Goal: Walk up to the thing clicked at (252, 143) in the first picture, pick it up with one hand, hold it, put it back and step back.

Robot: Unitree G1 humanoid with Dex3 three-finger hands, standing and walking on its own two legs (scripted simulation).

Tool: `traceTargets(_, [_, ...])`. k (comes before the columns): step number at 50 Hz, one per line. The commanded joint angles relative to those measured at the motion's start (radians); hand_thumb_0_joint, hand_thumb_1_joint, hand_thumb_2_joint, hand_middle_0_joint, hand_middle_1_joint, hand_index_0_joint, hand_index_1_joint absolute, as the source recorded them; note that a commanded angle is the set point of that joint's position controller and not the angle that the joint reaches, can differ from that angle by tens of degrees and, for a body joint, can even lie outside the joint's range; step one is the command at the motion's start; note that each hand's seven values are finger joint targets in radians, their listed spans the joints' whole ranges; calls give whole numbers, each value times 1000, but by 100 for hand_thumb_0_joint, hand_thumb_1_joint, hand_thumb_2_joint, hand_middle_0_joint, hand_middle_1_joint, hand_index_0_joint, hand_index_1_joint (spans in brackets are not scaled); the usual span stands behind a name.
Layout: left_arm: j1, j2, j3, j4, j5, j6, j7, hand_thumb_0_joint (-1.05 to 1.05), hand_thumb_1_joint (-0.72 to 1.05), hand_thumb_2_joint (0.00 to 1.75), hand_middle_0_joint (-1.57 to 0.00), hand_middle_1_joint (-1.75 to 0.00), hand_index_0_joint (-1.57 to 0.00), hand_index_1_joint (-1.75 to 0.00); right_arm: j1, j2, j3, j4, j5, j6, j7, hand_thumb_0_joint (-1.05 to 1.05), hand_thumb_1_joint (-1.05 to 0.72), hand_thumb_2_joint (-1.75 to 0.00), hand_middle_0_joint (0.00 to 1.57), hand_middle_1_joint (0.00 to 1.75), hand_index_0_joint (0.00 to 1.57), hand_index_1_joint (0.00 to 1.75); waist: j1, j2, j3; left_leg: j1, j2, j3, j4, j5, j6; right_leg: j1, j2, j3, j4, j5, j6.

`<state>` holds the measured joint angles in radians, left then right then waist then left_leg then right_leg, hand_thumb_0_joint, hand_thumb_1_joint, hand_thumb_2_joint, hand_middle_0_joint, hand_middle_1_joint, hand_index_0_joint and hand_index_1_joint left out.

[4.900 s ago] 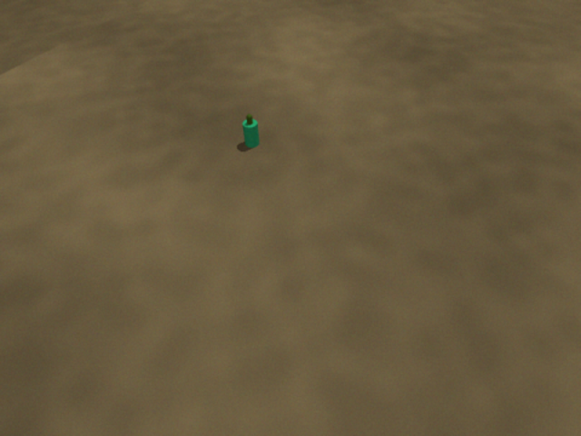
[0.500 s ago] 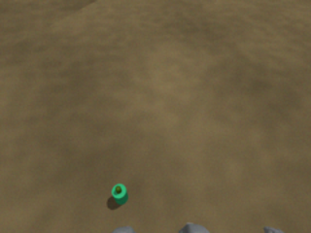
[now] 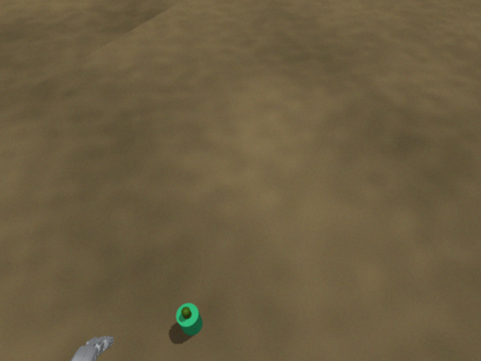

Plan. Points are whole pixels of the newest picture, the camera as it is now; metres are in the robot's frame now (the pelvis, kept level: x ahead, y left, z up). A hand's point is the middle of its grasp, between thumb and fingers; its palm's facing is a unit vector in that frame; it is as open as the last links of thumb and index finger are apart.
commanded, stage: walk up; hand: left
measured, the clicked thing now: (188, 317) +0.36 +0.22 -0.68
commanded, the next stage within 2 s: stand in 0.88 s
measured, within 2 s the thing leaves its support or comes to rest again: neither
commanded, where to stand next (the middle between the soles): +0.04 +0.00 m, yaw +0 degrees
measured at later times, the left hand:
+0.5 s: hand out of the picture +0.08 +0.26 -0.15, palm faces +0.00 -0.94 -0.33, open 7.3 cm
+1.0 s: hand out of the picture +0.09 +0.26 -0.15, palm faces +0.01 -0.94 -0.33, open 7.3 cm
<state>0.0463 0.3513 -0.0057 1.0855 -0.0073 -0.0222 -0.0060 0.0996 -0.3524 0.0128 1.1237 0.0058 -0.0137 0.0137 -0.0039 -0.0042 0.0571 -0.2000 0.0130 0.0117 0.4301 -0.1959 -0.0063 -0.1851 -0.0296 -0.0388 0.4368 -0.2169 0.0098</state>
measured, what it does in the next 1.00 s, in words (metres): stands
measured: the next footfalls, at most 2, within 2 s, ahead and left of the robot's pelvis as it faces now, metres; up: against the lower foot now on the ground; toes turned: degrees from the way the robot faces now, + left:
none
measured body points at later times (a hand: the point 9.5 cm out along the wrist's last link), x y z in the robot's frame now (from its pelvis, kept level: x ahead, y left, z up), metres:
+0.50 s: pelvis +0.01 +0.01 +0.01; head +0.02 +0.01 +0.46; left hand +0.08 +0.31 -0.13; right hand +0.10 -0.30 -0.13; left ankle +0.02 +0.12 -0.74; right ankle +0.01 -0.12 -0.74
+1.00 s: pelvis +0.02 +0.01 +0.01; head +0.02 +0.01 +0.46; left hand +0.09 +0.31 -0.13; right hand +0.10 -0.29 -0.13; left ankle +0.02 +0.12 -0.74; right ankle +0.01 -0.12 -0.74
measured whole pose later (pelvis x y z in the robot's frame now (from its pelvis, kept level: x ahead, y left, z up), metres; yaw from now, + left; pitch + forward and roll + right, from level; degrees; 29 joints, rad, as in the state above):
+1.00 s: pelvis +0.02 +0.01 +0.01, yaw +1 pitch -1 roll +0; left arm 0.09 0.34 0.01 1.16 0.01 0.00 -0.01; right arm 0.08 -0.35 0.00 1.16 -0.01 -0.01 0.00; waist 0.00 0.00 0.03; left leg -0.14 0.00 0.00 0.31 -0.15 0.00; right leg -0.11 -0.04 -0.05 0.32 -0.18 0.02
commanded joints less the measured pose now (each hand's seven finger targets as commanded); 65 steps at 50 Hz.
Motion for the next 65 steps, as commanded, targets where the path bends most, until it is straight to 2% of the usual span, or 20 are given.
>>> traceTargets(1, [-35, 217, 42, -14, 2, -14, 10, 0, 90, 90, -20, -30, -20, -30, -58, -225, -43, -30, -4, -28, -15, 0, -90, -90, 20, 30, 20, 30, 14, 29, -111, 23, 117, -112, -117, 144, 37, 93, -106, 89, -109, 128, -31])
traceTargets(5, [-52, 218, 43, 1, 6, -16, 9, 0, 90, 90, -20, -30, -20, -30, -71, -222, -43, -23, -5, -29, -15, 0, -90, -90, 20, 30, 20, 30, 8, 22, -126, 54, 114, -97, -117, 194, 32, 107, -113, 86, -132, 179, -24])
traceTargets(12, [-64, 213, 43, 20, 10, -14, 8, 0, 90, 90, -20, -30, -20, -30, -84, -219, -47, -11, -8, -23, -15, 0, -90, -90, 20, 30, 20, 30, 0, 16, -100, 58, 110, -96, -147, 120, 29, 82, -110, 87, -165, 120, -20])
traceTargets(14, [-62, 209, 44, 26, 9, -13, 8, 0, 90, 90, -20, -30, -20, -30, -81, -221, -49, -8, -7, -24, -16, 0, -90, -90, 20, 30, 20, 30, -1, 24, -106, 63, 114, -101, -151, 141, 27, 90, -107, 80, -164, 123, -20])
traceTargets(23, [-31, 209, 46, 36, 14, -12, 8, 0, 90, 90, -20, -30, -20, -30, -86, -220, -52, -7, -8, -19, -17, 0, -90, -90, 20, 30, 20, 30, 0, 8, -102, 82, 110, -104, -154, 121, 29, 79, -105, 76, -182, 99, -18])
traceTargets(29, [-24, 206, 49, 34, 15, -12, 9, 0, 90, 90, -20, -30, -20, -30, -76, -217, -51, -4, -7, -19, -18, 0, -90, -90, 20, 30, 20, 30, 2, 3, -113, 79, 111, -104, -156, 148, 30, 106, -112, 74, -176, 132, -15])
traceTargets(31, [-15, 203, 51, 37, 14, -10, 10, 0, 90, 90, -20, -30, -20, -30, -80, -210, -51, -8, -7, -18, -18, 0, -90, -90, 20, 30, 20, 30, 2, 4, -87, 68, 107, -108, -158, 146, 26, 88, -104, 67, -183, 112, -11])
traceTargets(36, [-20, 205, 50, 29, 16, -10, 9, 0, 90, 90, -20, -30, -20, -30, -75, -211, -50, -8, -9, -16, -17, 0, -90, -90, 20, 30, 20, 30, 2, 6, -88, 55, 101, -111, -167, 105, 26, 97, -109, 73, -182, 109, -12])
traceTargets(43, [-8, 203, 54, 23, 16, -6, 9, 0, 90, 90, -20, -30, -20, -30, -71, -210, -50, -14, -11, -20, -19, 0, -90, -90, 20, 30, 20, 30, 7, 21, -93, 51, 104, -117, -171, 132, 24, 106, -107, 67, -171, 109, -14])
traceTargets(46, [-6, 202, 50, 22, 18, -4, 12, 0, 90, 90, -20, -30, -20, -30, -66, -211, -48, -18, -16, -18, -21, 0, -90, -90, 20, 30, 20, 30, 1, 19, -84, 44, 111, -121, -177, 85, 16, 93, -118, 76, -174, 76, -20])
traceTargets(51, [5, 206, 48, 15, 17, -8, 13, 0, 90, 90, -20, -30, -20, -30, -67, -207, -47, -23, -14, -22, -19, 0, -90, -90, 20, 30, 20, 30, 5, 6, -106, 84, 118, -118, -163, 198, 18, 99, -121, 75, -167, 135, -18])
traceTargets(55, [2, 206, 47, 13, 18, -7, 14, 0, 90, 90, -20, -30, -20, -30, -66, -213, -48, -25, -13, -18, -20, 0, -90, -90, 20, 30, 20, 30, 1, 7, -93, 73, 116, -116, -163, 143, 19, 88, -120, 77, -178, 105, -17])
traceTargets(65, [8, 209, 49, 9, 18, -9, 15, 0, 90, 90, -20, -30, -20, -30, -58, -215, -47, -29, -13, -18, -22, 0, -90, -90, 20, 30, 20, 30, 2, 2, -119, 102, 122, -104, -143, 228, 21, 118, -125, 75, -170, 187, -20])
